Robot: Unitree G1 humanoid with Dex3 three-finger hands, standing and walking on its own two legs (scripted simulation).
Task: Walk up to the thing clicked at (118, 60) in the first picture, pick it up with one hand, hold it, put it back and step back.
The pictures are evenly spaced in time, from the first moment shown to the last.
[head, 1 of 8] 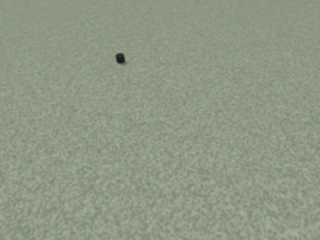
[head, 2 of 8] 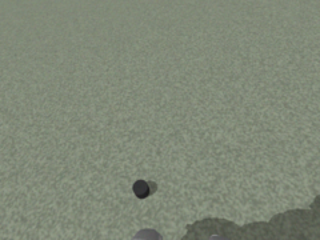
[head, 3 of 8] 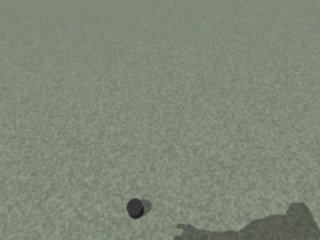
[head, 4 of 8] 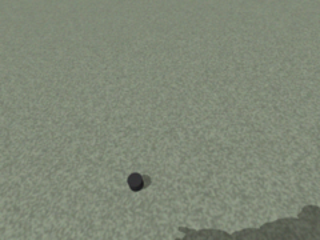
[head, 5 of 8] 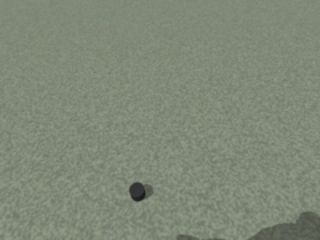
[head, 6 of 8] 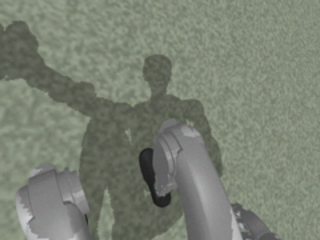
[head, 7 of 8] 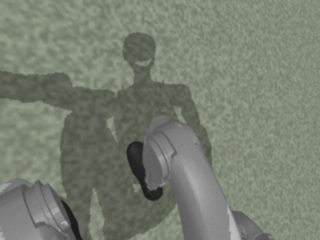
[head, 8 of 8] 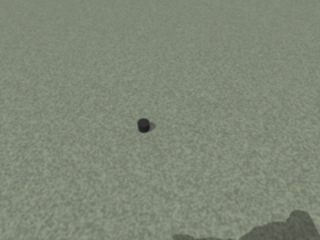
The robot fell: no
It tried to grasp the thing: yes
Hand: left
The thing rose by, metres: 0.64
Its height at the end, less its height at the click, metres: +0.00
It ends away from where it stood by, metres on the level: 0.03
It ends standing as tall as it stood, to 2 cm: yes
